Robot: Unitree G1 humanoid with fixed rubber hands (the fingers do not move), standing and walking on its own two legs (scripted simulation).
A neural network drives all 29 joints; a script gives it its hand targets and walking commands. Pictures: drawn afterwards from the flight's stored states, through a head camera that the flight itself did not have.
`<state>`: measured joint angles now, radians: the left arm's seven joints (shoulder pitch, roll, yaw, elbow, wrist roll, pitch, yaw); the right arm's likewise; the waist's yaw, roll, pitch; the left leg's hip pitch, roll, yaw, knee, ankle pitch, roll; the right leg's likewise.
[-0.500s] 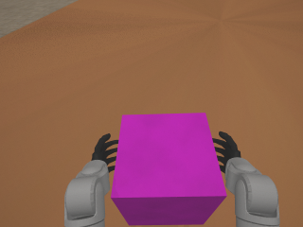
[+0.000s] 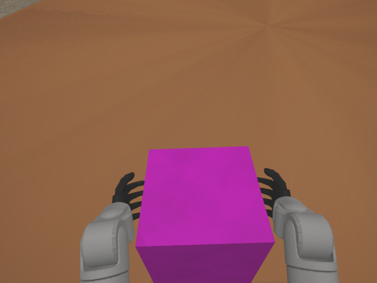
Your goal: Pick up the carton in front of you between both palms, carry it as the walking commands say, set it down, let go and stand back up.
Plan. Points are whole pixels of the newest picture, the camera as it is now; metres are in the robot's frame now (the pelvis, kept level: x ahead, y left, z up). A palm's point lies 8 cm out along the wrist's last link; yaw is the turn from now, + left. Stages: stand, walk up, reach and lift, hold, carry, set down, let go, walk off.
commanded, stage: carry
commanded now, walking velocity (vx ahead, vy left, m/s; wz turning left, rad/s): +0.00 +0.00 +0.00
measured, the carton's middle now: (200, 220) +0.28 +0.00 -0.01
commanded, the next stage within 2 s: none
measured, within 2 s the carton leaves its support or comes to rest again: neither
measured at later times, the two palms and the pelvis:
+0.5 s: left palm (136, 124) +0.46 +0.14 +0.11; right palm (262, 122) +0.47 -0.16 +0.11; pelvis +0.20 -0.01 +0.01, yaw +2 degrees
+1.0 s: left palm (138, 143) +0.47 +0.16 +0.03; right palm (249, 138) +0.49 -0.14 +0.04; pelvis +0.20 -0.01 +0.01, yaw +3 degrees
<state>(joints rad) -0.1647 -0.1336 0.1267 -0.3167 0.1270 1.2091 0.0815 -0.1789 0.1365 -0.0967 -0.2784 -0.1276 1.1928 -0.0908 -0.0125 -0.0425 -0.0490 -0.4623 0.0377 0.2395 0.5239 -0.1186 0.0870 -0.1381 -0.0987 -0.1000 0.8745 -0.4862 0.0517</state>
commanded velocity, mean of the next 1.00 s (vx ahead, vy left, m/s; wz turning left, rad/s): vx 0.00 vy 0.00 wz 0.00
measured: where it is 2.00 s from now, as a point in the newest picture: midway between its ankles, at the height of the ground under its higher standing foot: outside the picture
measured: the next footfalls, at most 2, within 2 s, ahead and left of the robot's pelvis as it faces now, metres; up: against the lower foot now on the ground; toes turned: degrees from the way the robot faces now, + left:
right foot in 0.30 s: +0.24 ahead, -0.13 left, +0.00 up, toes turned +22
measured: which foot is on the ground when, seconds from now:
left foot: down 0.00-1.00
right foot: up 0.00-0.28, down 0.30-1.00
